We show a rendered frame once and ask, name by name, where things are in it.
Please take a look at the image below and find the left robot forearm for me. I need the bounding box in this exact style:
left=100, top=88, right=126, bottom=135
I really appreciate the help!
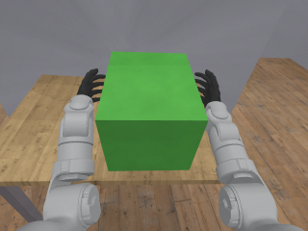
left=42, top=94, right=95, bottom=220

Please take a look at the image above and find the left robot hand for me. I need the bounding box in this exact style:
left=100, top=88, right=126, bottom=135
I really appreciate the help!
left=76, top=68, right=106, bottom=103

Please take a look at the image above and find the right robot upper arm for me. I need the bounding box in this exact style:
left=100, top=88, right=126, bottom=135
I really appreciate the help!
left=218, top=183, right=304, bottom=231

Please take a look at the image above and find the right robot forearm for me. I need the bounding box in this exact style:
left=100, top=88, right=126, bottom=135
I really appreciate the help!
left=205, top=101, right=278, bottom=218

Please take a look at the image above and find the table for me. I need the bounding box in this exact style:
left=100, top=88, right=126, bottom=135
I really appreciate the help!
left=0, top=74, right=223, bottom=223

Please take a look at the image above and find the right robot hand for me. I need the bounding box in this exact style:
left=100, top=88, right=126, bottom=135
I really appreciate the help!
left=194, top=69, right=221, bottom=109

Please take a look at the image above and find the left robot upper arm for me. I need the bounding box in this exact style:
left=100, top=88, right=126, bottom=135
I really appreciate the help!
left=15, top=183, right=101, bottom=231

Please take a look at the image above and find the carton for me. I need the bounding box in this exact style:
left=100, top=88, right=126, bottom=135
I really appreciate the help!
left=95, top=51, right=209, bottom=171

